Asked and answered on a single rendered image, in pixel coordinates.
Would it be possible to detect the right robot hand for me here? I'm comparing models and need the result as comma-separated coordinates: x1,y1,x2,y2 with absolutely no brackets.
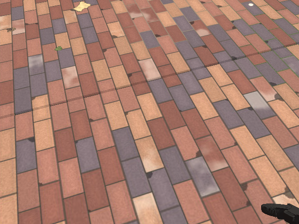
261,203,299,224

